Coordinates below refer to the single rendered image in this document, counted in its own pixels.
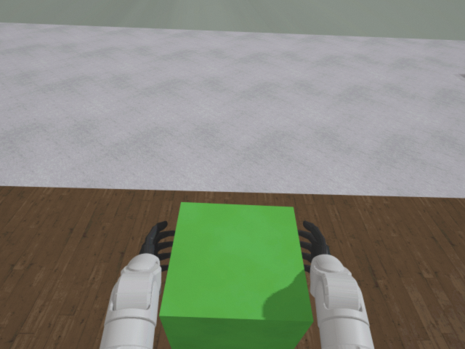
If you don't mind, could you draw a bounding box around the robot left forearm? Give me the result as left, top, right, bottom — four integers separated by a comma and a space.
100, 254, 161, 349

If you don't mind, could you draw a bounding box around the left robot hand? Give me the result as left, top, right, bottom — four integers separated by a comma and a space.
139, 221, 175, 272

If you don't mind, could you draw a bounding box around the right robot hand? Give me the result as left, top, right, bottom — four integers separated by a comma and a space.
298, 221, 331, 273

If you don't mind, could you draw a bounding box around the carton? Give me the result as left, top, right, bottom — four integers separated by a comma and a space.
159, 202, 313, 349

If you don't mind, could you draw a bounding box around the robot right forearm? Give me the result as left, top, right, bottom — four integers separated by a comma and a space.
310, 254, 374, 349

